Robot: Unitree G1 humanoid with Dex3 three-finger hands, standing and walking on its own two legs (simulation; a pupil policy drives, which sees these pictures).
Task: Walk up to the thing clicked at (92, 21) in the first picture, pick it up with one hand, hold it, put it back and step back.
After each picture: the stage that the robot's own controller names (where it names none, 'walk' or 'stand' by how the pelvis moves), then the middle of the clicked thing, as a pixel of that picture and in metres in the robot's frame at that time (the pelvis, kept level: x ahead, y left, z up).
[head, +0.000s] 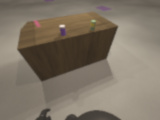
stand; (92, 25) +1.15 +0.01 +0.02
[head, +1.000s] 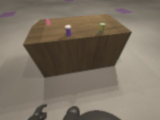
rise first; (101, 28) +1.06 -0.06 +0.03
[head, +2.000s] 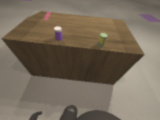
rise first; (102, 40) +0.71 -0.05 +0.05
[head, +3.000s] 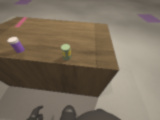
walk; (66, 52) +0.49 +0.20 +0.06
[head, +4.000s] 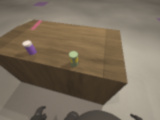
stand; (73, 59) +0.46 +0.16 +0.03
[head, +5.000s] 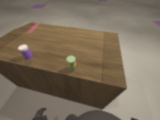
stand; (71, 63) +0.42 +0.17 +0.02
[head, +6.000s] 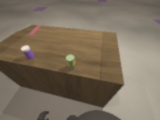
stand; (70, 62) +0.44 +0.18 +0.02
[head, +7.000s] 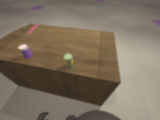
stand; (68, 61) +0.45 +0.19 +0.01
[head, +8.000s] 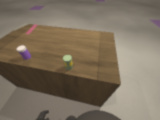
stand; (68, 62) +0.44 +0.20 +0.01
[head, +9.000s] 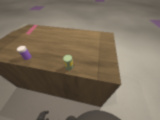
rise first; (68, 62) +0.44 +0.19 +0.01
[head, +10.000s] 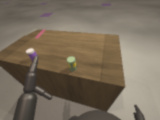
rise first; (71, 64) +0.44 +0.20 +0.02
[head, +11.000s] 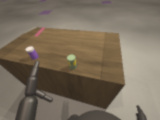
go down; (72, 62) +0.45 +0.20 +0.02
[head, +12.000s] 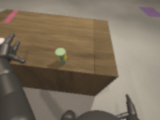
go down; (61, 56) +0.45 +0.19 +0.03
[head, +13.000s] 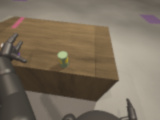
approach; (63, 59) +0.44 +0.19 +0.03
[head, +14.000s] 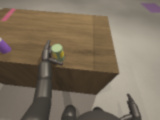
close in; (58, 53) +0.45 +0.21 +0.07
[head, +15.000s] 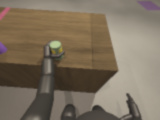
lift; (57, 51) +0.47 +0.21 +0.08
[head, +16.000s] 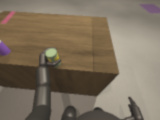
lift; (53, 58) +0.41 +0.23 +0.08
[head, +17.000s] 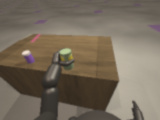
lift; (67, 59) +0.34 +0.16 +0.20
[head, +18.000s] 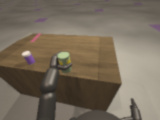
hold; (65, 62) +0.33 +0.17 +0.18
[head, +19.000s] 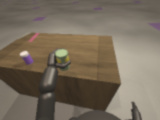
crouch; (63, 60) +0.33 +0.18 +0.19
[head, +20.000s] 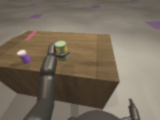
crouch; (61, 51) +0.40 +0.20 +0.20
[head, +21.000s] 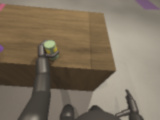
lower; (51, 50) +0.47 +0.23 +0.07
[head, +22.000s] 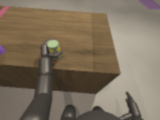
lower; (54, 50) +0.46 +0.22 +0.08
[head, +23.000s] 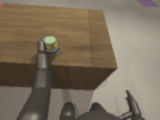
lower; (52, 46) +0.49 +0.22 +0.09
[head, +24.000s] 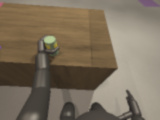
lower; (51, 46) +0.49 +0.23 +0.09
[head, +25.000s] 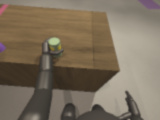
draw back; (55, 48) +0.48 +0.21 +0.08
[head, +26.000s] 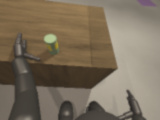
rise; (52, 45) +0.48 +0.21 +0.09
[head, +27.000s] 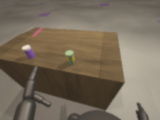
sink last; (70, 58) +0.48 +0.21 +0.06
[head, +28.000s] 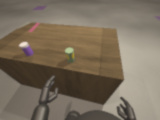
stand; (70, 55) +0.49 +0.20 +0.04
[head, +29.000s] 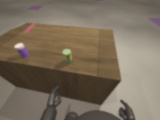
stand; (67, 56) +0.48 +0.21 +0.04
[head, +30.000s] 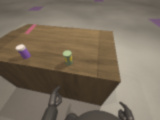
stand; (68, 58) +0.48 +0.21 +0.03
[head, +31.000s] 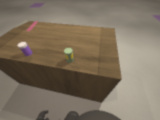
walk; (69, 55) +0.50 +0.20 +0.02
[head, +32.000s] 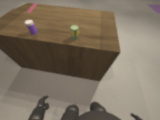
walk; (74, 33) +0.70 +0.18 +0.04
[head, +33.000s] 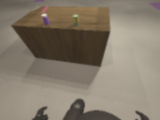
walk; (75, 20) +1.04 +0.27 +0.04
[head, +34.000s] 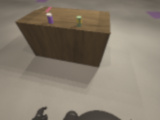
stand; (78, 21) +1.11 +0.20 +0.03
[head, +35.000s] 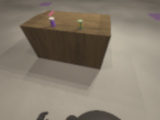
stand; (80, 25) +1.11 +0.19 +0.01
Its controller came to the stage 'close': yes
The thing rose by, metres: 0.21
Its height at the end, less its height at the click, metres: +0.00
